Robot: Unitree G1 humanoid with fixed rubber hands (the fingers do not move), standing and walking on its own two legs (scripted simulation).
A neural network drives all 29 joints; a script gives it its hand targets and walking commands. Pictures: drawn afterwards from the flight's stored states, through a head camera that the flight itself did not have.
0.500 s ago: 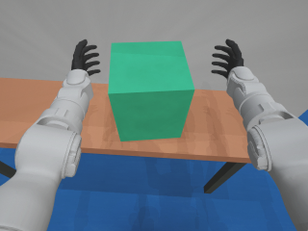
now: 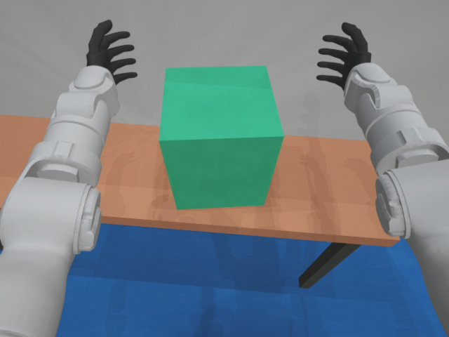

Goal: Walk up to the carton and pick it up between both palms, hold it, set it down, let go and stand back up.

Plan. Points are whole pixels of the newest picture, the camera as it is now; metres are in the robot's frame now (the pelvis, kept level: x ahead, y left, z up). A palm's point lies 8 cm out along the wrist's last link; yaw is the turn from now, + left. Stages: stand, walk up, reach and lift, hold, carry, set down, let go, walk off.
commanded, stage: set down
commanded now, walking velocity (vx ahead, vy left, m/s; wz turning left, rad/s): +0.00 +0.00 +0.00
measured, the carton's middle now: (218, 142) +0.52 +0.02 +0.00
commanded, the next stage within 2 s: none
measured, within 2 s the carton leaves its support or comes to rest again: neither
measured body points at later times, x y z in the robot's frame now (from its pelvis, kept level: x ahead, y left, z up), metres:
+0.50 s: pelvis +0.00 +0.00 +0.01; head +0.04 +0.00 +0.45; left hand +0.44 +0.19 +0.11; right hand +0.44 -0.20 +0.11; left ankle +0.03 +0.13 -0.74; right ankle +0.02 -0.09 -0.74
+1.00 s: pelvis +0.00 +0.01 +0.01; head +0.04 +0.01 +0.46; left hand +0.37 +0.20 +0.03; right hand +0.38 -0.21 +0.04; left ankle +0.03 +0.13 -0.74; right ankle +0.02 -0.09 -0.74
